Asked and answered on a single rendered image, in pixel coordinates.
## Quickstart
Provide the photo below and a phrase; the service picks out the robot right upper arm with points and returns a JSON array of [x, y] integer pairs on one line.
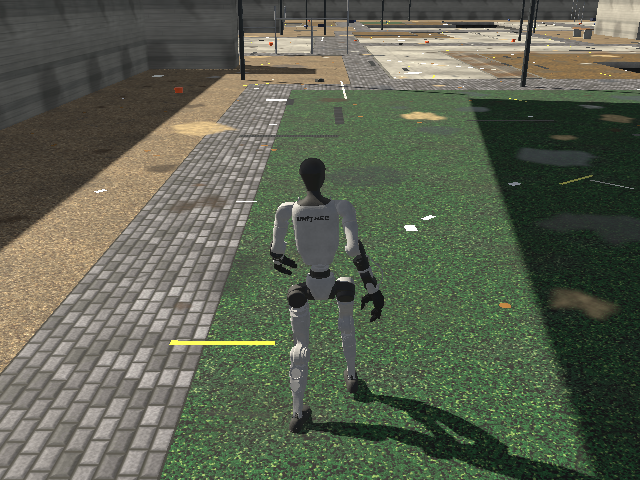
[[346, 210]]

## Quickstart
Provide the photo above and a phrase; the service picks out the robot right hand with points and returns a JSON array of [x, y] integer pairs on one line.
[[378, 301]]

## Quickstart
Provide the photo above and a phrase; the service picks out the left robot foot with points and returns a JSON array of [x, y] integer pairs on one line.
[[296, 423]]

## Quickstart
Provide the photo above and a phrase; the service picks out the robot left hand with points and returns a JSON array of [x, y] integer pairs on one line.
[[288, 262]]

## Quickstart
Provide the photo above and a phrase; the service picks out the right robot forearm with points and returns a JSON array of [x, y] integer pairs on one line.
[[365, 271]]

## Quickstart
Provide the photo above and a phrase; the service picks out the right robot shin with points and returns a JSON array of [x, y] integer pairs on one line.
[[349, 349]]

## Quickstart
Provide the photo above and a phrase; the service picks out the left robot forearm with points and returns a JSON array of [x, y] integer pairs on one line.
[[277, 258]]

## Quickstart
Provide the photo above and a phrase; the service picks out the robot left upper arm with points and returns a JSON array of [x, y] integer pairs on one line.
[[283, 214]]

